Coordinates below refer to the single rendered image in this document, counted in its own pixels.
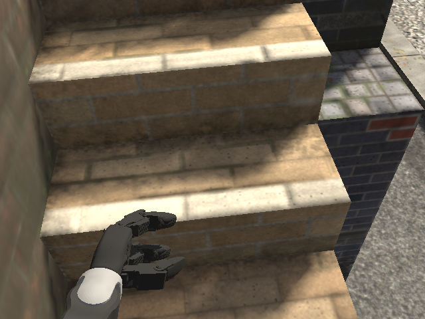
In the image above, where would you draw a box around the left robot forearm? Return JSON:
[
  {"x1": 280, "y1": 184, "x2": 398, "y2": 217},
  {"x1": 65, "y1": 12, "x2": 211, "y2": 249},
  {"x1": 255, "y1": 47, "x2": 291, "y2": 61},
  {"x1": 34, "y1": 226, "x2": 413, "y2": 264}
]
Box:
[{"x1": 60, "y1": 268, "x2": 123, "y2": 319}]

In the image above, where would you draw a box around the left robot hand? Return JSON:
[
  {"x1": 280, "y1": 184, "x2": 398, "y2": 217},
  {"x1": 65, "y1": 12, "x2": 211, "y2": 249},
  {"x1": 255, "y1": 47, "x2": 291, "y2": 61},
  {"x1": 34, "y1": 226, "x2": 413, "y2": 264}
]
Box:
[{"x1": 90, "y1": 209, "x2": 185, "y2": 290}]

